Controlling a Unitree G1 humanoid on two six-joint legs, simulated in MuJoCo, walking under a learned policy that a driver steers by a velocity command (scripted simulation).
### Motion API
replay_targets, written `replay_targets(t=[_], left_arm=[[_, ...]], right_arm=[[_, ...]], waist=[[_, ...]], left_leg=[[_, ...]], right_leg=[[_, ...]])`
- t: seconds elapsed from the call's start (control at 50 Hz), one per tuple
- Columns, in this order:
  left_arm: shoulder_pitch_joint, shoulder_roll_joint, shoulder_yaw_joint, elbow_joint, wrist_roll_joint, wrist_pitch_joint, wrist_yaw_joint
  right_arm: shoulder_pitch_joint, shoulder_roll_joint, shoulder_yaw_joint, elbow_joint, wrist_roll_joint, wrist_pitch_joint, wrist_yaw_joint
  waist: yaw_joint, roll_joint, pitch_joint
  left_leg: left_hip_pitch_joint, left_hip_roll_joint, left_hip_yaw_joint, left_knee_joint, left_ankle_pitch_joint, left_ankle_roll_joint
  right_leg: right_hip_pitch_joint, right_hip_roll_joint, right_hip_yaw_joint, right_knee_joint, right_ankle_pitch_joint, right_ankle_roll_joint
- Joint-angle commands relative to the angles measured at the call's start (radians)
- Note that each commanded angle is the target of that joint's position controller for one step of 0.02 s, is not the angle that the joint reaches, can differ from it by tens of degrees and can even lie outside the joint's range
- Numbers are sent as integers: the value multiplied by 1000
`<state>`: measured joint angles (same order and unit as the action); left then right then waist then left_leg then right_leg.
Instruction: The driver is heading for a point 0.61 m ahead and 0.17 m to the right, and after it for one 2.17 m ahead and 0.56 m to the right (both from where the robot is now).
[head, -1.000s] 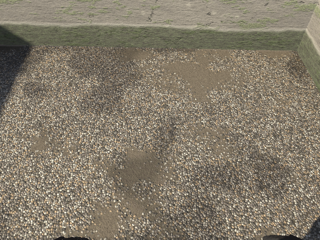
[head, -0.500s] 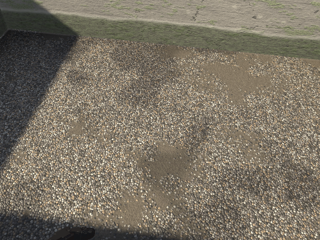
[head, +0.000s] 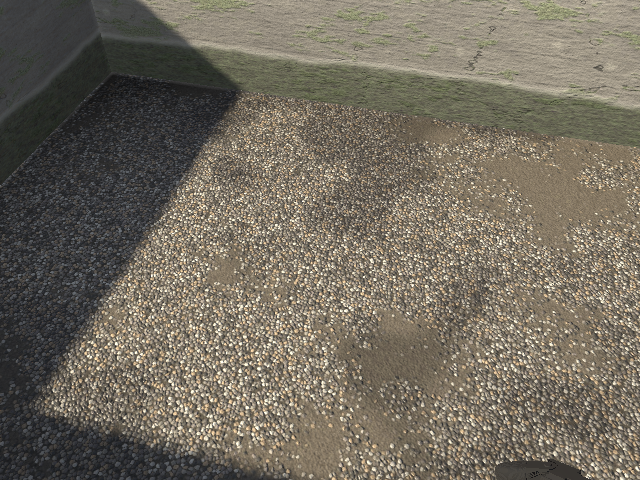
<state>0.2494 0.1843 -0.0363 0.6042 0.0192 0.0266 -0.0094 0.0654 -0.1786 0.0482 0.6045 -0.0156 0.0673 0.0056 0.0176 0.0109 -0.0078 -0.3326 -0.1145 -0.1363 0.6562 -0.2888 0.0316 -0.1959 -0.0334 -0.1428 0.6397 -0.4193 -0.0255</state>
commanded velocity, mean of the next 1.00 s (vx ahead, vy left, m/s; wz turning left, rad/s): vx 0.50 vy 0.00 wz -0.48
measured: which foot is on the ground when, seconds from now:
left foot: down 0.00-1.00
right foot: down 0.00-1.00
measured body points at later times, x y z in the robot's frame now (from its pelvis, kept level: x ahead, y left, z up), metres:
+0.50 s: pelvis +0.02 -0.01 -0.01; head +0.01 -0.02 +0.44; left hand +0.27 +0.15 -0.08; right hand +0.17 -0.27 -0.09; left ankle +0.04 +0.10 -0.72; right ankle -0.04 -0.10 -0.72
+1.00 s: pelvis +0.01 -0.01 -0.01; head +0.00 -0.02 +0.44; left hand +0.27 +0.12 -0.08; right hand +0.13 -0.28 -0.08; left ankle +0.03 +0.10 -0.72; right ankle -0.04 -0.10 -0.72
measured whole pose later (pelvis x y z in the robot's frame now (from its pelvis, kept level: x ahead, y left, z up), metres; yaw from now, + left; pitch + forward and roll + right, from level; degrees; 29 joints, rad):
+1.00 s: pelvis +0.01 -0.01 -0.01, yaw -23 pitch +0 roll +1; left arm 0.13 0.18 -0.04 0.57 -0.01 0.09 0.01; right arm 0.10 -0.18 0.01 0.58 -0.03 0.04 0.00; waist 0.03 0.01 -0.02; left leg -0.28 0.08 0.21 0.69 -0.40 0.00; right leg -0.31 0.14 0.22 0.75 -0.41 -0.05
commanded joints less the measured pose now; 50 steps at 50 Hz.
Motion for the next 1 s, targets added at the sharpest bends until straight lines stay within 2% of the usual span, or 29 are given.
replay_targets(t=[0.02,0.06,0.16,0.18,0.2,0.32,0.4,0.42,0.48,0.6,0.68,0.7,0.84,0.9,0.94,1.0], left_arm=[[-68,97,27,-71,-10,3,18],[-72,91,28,-74,-10,13,22],[-71,96,33,-75,-12,24,23],[-77,92,33,-80,-9,30,20],[-82,94,34,-83,-9,34,19],[-115,103,40,-99,-13,48,19],[-165,93,34,-133,-11,50,1],[-187,89,35,-145,-20,55,5],[-183,95,36,-143,-17,54,13],[-194,103,40,-150,-23,57,11],[-204,102,38,-146,-26,51,12],[-214,105,38,-150,-29,51,11],[-190,116,40,-142,-34,48,11],[-184,102,29,-137,-29,41,13],[-177,81,23,-129,-28,45,19],[-169,71,15,-118,-27,42,17]], right_arm=[[-55,-69,-22,-84,-10,-17,-9],[-52,-79,-22,-78,-5,-17,-14],[-60,-87,-23,-89,-10,-15,-30],[-58,-79,-18,-88,-21,-15,-33],[-58,-80,-20,-90,-22,-16,-36],[-59,-88,-29,-104,-25,-20,-37],[-68,-82,-29,-114,-23,-38,-25],[-69,-77,-28,-116,-24,-45,-25],[-55,-76,-32,-124,-27,-51,-24],[-63,-74,-41,-135,-25,-56,-22],[-69,-66,-49,-142,-23,-50,-18],[-51,-75,-49,-135,-31,-55,-12],[-67,-73,-57,-142,-26,-49,-4],[-70,-50,-51,-144,-25,-46,-1],[-44,-54,-56,-121,-18,-45,-13],[-52,-46,-53,-118,-17,-41,-11]], waist=[[-60,-49,-74],[-55,-24,-65],[-39,0,-59],[-37,8,-69],[-35,12,-71],[-24,-9,-79],[-19,-10,-72],[-21,-8,-67],[-13,-19,-73],[1,-44,-78],[10,-48,-110],[8,-35,-121],[23,-35,-104],[23,-63,-107],[22,-38,-131],[22,-33,-103]], left_leg=[[-5,72,29,-67,199,20],[-2,81,37,-58,233,19],[10,102,54,-25,319,13],[14,106,62,-25,338,12],[17,109,68,-19,342,11],[35,116,123,12,284,-15],[92,130,144,13,226,-31],[113,128,151,8,258,-36],[147,137,175,8,208,-43],[198,141,215,9,159,-52],[241,152,230,8,146,-49],[261,161,233,8,121,-43],[288,185,262,27,86,-36],[288,174,276,27,29,-41],[342,201,270,8,52,-40],[332,211,276,-11,21,-37]], right_leg=[[81,-49,120,-84,295,-54],[75,-31,123,-65,298,-53],[42,6,155,-13,337,-44],[42,10,168,-3,352,-43],[38,15,176,5,362,-43],[-4,24,244,21,435,-57],[-103,41,280,-3,363,-52],[-119,42,298,-8,381,-46],[-149,51,326,-20,354,-52],[-198,63,390,-37,413,-68],[-217,73,416,-34,479,-70],[-235,68,424,-25,462,-79],[-311,81,457,-23,492,-87],[-316,76,475,-59,485,-90],[-319,74,437,-41,502,-92],[-324,75,423,-60,438,-84]])
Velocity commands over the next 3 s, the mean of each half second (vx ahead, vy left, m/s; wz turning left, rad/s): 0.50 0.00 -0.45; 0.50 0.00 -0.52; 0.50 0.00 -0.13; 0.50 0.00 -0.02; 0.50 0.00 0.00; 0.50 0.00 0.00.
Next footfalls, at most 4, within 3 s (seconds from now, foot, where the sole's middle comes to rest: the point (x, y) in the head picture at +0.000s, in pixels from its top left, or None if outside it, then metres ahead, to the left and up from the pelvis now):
none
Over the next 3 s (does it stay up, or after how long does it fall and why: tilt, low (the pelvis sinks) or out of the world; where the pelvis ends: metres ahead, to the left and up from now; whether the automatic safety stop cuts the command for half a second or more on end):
stays up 0.02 0.01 0.00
